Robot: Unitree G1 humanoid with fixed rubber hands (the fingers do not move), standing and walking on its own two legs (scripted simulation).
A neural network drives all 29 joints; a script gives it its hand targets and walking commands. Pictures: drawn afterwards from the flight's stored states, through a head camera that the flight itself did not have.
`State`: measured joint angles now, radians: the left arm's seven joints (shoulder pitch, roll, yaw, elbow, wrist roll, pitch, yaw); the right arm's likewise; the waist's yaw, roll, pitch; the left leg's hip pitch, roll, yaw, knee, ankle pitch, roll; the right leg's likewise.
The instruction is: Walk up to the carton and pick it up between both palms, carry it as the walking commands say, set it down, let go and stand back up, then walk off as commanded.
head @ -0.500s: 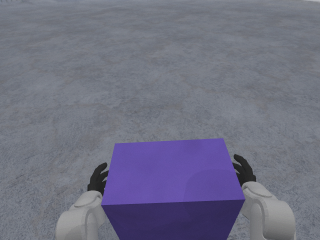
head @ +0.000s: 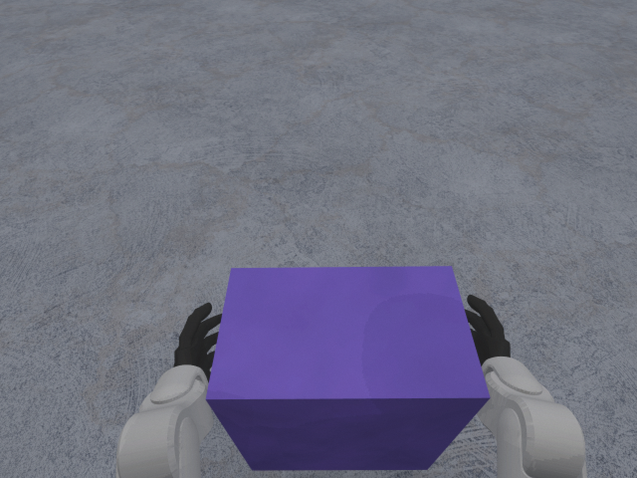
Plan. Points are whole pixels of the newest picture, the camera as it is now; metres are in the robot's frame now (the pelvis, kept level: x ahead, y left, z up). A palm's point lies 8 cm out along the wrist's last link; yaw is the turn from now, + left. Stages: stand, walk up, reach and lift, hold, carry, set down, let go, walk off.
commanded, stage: carry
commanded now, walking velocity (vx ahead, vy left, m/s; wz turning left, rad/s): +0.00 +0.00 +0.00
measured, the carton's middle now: (340, 380) +0.26 +0.00 +0.01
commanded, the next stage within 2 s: hold in 1.64 s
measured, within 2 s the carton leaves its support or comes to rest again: neither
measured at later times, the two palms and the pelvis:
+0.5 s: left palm (215, 377) +0.25 +0.14 +0.04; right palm (496, 365) +0.26 -0.19 +0.05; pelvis +0.00 -0.02 +0.00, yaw +0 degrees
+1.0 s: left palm (223, 384) +0.24 +0.13 +0.04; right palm (509, 372) +0.25 -0.20 +0.05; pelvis -0.01 -0.03 +0.00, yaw +1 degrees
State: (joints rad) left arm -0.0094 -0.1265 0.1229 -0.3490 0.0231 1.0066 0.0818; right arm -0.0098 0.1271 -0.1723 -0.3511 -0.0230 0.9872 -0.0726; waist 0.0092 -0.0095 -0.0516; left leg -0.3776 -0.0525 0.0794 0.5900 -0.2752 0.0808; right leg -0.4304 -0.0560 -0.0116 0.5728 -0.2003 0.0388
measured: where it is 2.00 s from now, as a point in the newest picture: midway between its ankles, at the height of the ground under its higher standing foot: outside the picture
